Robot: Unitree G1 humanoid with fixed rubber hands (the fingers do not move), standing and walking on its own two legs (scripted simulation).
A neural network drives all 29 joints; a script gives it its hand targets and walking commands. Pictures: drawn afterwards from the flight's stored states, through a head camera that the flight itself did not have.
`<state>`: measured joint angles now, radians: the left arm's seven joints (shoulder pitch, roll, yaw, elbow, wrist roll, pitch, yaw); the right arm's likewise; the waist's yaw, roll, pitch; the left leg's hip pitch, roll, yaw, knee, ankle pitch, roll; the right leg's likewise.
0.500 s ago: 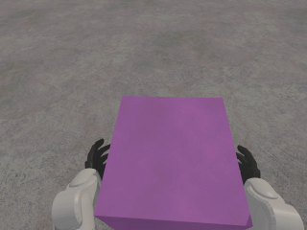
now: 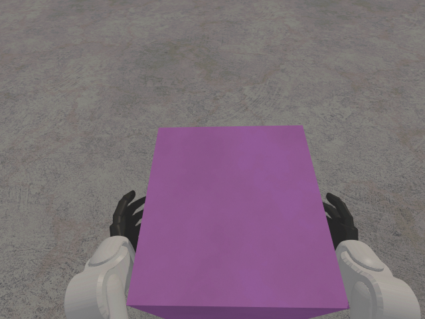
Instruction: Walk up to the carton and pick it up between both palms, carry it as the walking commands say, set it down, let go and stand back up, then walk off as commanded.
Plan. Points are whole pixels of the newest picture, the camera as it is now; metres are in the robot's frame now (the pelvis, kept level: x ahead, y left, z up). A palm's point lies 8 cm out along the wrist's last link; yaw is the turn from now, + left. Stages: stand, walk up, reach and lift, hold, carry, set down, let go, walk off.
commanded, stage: carry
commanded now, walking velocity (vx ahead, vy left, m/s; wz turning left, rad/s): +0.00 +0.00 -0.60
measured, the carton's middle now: (230, 229) +0.27 -0.01 +0.03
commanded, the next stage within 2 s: none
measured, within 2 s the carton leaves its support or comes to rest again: neither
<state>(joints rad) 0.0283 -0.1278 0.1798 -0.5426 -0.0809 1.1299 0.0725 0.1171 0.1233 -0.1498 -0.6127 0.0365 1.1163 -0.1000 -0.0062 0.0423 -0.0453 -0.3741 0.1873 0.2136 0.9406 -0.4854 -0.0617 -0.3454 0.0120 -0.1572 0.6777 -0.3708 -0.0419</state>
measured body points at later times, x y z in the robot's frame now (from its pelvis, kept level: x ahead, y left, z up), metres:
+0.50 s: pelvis +0.08 +0.01 +0.01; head +0.10 +0.03 +0.46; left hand +0.37 +0.11 +0.08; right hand +0.25 -0.22 +0.09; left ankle +0.10 +0.10 -0.71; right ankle +0.03 -0.11 -0.69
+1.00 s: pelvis +0.06 -0.02 +0.00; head +0.06 -0.01 +0.45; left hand +0.36 +0.00 +0.07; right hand +0.17 -0.29 +0.07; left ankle +0.11 +0.10 -0.71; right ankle +0.05 -0.11 -0.71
